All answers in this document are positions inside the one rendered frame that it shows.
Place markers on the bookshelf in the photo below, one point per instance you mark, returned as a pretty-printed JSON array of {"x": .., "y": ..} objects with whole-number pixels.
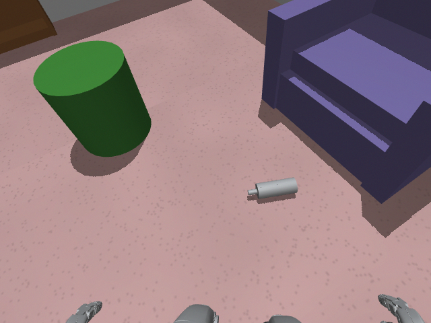
[{"x": 23, "y": 22}]

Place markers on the armchair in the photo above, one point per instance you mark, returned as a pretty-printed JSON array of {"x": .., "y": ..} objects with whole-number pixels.
[{"x": 355, "y": 76}]

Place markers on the bottle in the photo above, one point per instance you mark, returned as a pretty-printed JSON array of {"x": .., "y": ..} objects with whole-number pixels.
[{"x": 274, "y": 188}]

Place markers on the right robot hand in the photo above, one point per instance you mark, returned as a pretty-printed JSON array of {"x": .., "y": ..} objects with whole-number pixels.
[{"x": 399, "y": 309}]

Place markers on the left robot hand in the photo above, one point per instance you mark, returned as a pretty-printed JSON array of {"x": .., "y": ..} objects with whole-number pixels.
[{"x": 85, "y": 313}]

